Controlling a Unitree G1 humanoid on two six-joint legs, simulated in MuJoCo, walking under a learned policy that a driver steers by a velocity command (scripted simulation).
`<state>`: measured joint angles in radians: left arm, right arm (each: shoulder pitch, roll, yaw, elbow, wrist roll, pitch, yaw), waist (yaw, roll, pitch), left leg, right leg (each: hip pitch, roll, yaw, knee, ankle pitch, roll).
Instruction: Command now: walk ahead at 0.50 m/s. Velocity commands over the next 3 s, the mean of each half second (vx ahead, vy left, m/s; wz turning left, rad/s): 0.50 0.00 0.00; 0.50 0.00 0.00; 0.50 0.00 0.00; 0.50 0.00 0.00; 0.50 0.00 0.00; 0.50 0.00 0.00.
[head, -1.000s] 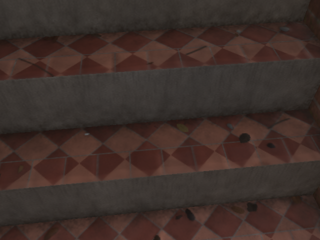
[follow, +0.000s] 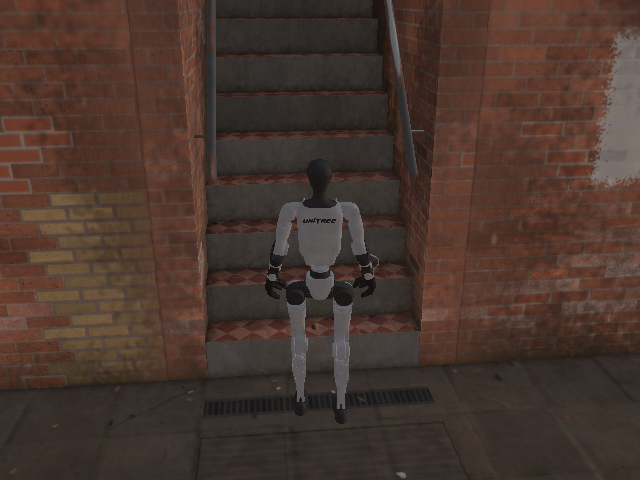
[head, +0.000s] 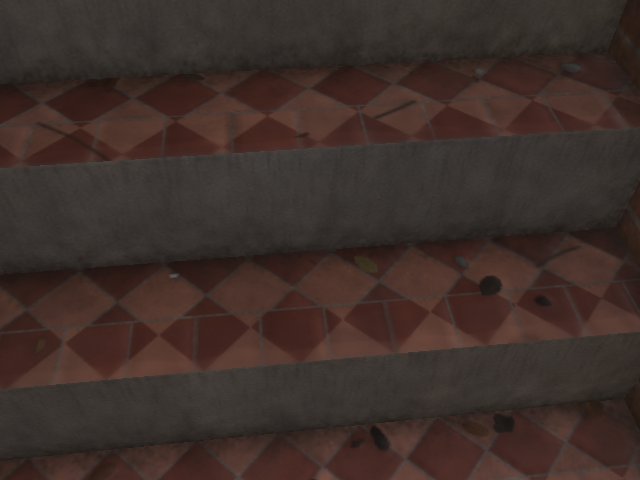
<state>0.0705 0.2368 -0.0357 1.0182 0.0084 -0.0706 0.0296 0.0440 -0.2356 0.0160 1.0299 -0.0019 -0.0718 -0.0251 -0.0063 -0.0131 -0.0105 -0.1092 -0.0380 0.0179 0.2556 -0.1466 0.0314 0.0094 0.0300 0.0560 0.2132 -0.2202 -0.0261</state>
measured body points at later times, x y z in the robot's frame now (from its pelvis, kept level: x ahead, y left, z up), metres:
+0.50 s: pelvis +0.00 -0.01 +0.00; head +0.00 -0.01 +0.45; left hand +0.14 +0.25 -0.13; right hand +0.14 -0.27 -0.12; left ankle -0.01 +0.10 -0.75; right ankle -0.07 -0.11 -0.75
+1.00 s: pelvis +0.00 -0.02 +0.00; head +0.01 -0.02 +0.45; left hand +0.14 +0.24 -0.12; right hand +0.14 -0.28 -0.12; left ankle -0.01 +0.10 -0.75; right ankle -0.07 -0.11 -0.75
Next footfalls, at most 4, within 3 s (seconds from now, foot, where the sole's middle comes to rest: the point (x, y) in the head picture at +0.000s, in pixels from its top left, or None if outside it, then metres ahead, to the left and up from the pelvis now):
none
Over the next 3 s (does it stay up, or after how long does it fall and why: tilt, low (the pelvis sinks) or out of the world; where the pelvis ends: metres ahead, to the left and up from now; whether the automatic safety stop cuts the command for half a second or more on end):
stays up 0.01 -0.03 0.00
